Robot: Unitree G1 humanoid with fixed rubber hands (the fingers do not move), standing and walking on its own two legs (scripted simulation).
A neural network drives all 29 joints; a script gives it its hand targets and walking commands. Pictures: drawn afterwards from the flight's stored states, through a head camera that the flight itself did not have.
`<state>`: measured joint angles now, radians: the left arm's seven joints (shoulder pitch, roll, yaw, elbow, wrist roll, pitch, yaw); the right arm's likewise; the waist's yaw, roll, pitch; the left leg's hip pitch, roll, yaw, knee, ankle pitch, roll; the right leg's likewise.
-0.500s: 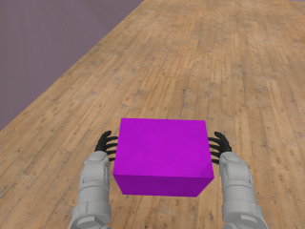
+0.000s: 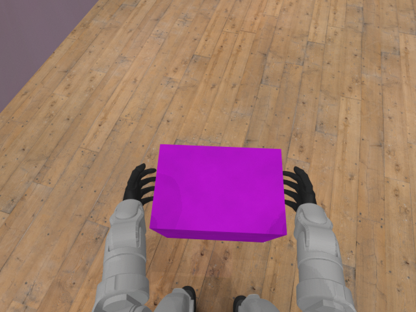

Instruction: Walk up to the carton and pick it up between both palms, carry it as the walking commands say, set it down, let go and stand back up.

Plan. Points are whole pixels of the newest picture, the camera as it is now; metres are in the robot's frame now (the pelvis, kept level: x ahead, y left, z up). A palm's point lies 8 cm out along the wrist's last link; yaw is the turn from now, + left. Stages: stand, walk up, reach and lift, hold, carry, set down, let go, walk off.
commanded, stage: set down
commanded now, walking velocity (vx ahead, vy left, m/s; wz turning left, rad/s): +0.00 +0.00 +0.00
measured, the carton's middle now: (217, 198) +0.36 +0.00 -0.14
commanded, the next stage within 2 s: none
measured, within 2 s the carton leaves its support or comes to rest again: neither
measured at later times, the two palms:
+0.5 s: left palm (144, 203) +0.35 +0.18 -0.13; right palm (289, 208) +0.34 -0.16 -0.13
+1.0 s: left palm (155, 203) +0.38 +0.18 -0.23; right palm (280, 208) +0.36 -0.17 -0.22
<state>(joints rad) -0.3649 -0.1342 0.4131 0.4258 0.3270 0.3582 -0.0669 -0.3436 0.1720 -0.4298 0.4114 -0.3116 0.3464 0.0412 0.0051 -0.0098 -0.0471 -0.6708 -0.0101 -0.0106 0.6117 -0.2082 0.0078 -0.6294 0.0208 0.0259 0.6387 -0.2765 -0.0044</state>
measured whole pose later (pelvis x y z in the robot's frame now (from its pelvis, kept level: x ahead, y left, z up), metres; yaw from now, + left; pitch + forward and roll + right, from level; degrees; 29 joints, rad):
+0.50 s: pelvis -0.04 +0.00 -0.07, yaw +0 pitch +32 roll -1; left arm -0.61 -0.07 0.46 0.49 0.32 0.36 -0.07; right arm -0.58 0.15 -0.52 0.44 -0.28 0.34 0.05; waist -0.02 -0.02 -0.15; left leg -1.28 -0.02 -0.02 1.00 -0.28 0.01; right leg -1.23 0.02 0.01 1.03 -0.35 0.00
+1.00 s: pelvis -0.06 +0.01 -0.15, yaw -1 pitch +44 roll -2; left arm -0.75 -0.01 0.41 0.56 0.26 0.36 0.00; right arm -0.72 0.08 -0.50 0.53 -0.20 0.33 -0.01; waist -0.03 -0.02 -0.28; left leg -1.73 -0.01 -0.01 1.34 -0.37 0.02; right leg -1.68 0.03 0.02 1.36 -0.45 0.02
